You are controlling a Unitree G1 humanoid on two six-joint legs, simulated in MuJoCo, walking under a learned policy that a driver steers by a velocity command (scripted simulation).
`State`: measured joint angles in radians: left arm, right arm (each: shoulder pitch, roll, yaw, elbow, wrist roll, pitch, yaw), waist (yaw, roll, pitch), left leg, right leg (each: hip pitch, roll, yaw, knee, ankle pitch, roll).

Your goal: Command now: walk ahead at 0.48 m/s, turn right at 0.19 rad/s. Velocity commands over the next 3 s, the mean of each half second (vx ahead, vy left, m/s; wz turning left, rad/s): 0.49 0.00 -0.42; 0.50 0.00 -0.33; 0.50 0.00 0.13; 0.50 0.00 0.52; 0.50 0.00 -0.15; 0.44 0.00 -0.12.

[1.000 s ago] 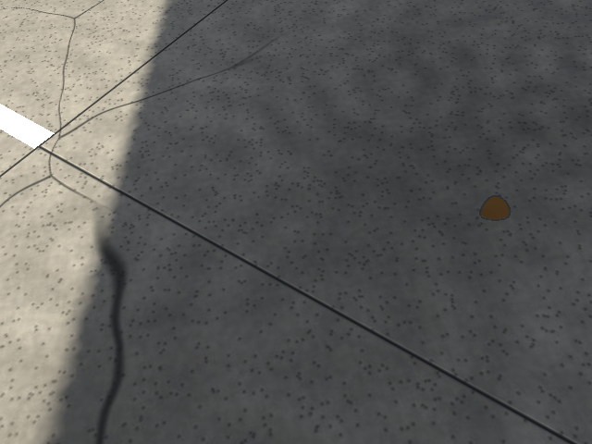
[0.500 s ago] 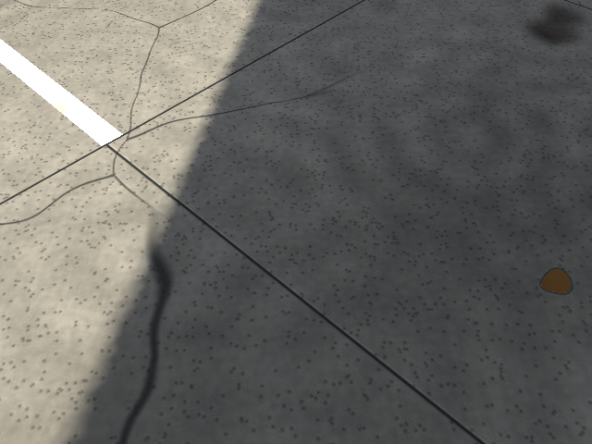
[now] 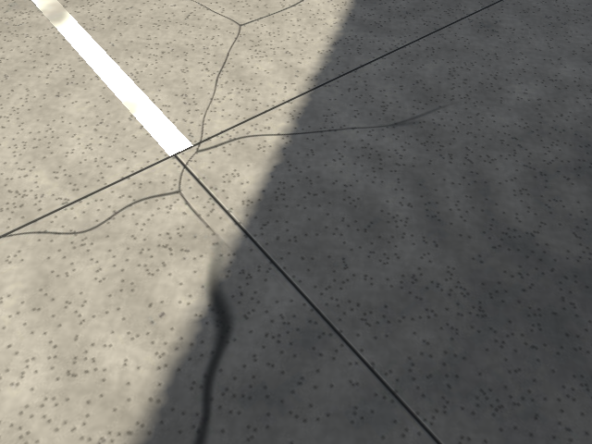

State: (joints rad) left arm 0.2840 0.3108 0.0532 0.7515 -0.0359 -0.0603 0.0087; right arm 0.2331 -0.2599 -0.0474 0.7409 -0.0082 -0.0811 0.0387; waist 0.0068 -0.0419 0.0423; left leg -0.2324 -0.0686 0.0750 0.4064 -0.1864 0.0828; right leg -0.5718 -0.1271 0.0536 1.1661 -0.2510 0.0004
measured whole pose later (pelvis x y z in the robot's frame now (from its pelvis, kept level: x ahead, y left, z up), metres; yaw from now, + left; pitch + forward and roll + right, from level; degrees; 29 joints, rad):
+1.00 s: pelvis +0.58 -0.07 +0.00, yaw -25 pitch +1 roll +0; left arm 0.29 0.30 0.05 0.70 -0.01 -0.05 0.00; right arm 0.27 -0.27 -0.04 0.75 -0.01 -0.10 0.03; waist -0.02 -0.04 0.01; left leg -0.29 -0.05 0.01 0.45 -0.18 0.05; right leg -0.47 -0.02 0.06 1.15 -0.34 -0.02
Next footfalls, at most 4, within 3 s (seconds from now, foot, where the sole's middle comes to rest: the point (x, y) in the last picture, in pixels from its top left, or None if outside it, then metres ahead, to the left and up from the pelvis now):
0.38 right None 0.37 -0.15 -0.78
0.82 left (310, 354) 0.69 -0.02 -0.78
1.36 right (438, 303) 0.84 -0.36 -0.78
1.86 left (354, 207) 1.17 -0.16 -0.78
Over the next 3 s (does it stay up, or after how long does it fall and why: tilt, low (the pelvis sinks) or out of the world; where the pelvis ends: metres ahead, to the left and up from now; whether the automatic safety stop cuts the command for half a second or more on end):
stays up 1.64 -0.30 -0.02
